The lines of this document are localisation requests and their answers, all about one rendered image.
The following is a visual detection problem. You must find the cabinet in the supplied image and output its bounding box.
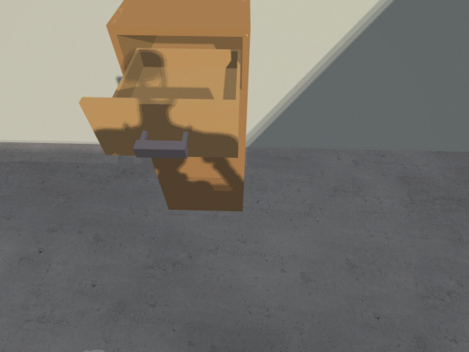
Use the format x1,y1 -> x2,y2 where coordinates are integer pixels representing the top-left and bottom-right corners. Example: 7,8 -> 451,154
106,0 -> 251,211

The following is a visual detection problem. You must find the handle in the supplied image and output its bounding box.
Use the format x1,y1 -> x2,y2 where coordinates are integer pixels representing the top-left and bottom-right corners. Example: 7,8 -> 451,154
133,131 -> 188,158

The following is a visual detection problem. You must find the drawer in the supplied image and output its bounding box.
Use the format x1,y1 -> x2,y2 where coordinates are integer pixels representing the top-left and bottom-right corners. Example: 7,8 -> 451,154
79,48 -> 241,158

